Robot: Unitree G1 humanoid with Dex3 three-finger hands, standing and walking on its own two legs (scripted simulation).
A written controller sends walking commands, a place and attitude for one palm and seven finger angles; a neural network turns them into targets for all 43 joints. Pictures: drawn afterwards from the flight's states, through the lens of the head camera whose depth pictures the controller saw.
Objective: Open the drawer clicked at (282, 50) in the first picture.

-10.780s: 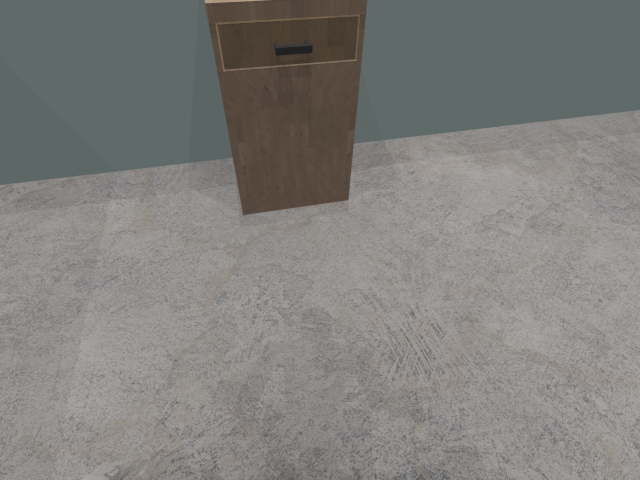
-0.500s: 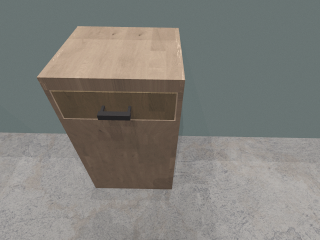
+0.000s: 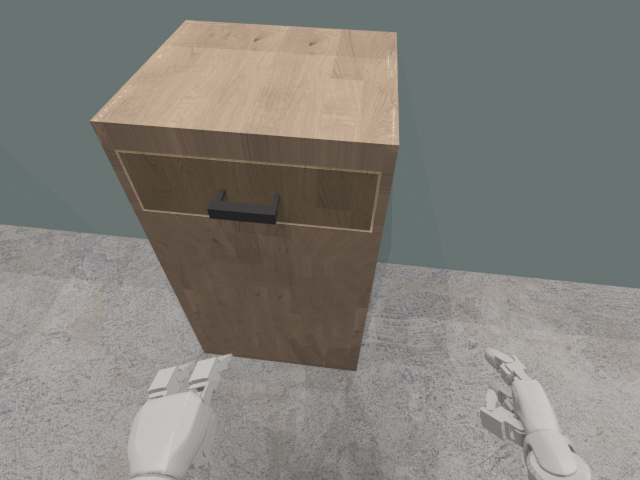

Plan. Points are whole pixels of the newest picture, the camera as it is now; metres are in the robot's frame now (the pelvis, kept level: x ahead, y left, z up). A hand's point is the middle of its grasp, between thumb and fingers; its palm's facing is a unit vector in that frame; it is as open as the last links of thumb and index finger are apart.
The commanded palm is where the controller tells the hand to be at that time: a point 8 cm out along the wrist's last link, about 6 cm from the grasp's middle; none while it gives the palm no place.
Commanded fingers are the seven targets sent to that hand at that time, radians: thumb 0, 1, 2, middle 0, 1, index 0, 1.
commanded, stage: raise the hand with hooked fingers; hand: left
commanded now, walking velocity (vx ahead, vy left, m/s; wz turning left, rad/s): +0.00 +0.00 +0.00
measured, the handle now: (246, 204) +0.55 +0.21 -0.01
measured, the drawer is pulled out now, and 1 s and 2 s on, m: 0.00 0.00 0.00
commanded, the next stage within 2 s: move the hooked fingers above the handle in 1.46 s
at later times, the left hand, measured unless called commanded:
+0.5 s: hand (172, 342) +0.26 +0.23 +0.02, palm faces -0.01 -0.07 -1.00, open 11.6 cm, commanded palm +0.24 +0.23 +0.09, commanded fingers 0.00 -0.22 0.42 -0.28 -1.02 -0.28 -1.02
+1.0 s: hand (141, 256) +0.33 +0.27 +0.11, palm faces +0.10 -0.05 -0.99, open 13.7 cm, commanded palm +0.30 +0.27 +0.16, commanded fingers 0.00 -0.50 0.30 -0.30 -1.20 -0.30 -1.20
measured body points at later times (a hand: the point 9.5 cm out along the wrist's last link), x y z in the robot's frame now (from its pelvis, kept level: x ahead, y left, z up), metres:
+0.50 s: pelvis +0.05 -0.01 +0.00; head +0.11 -0.03 +0.45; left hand +0.26 +0.23 +0.07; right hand +0.24 -0.21 -0.12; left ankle +0.00 +0.10 -0.71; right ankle +0.04 -0.09 -0.71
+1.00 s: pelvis +0.04 +0.01 +0.02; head +0.06 -0.02 +0.47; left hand +0.31 +0.27 +0.16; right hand +0.27 -0.18 -0.08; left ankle +0.00 +0.10 -0.71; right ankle +0.04 -0.09 -0.71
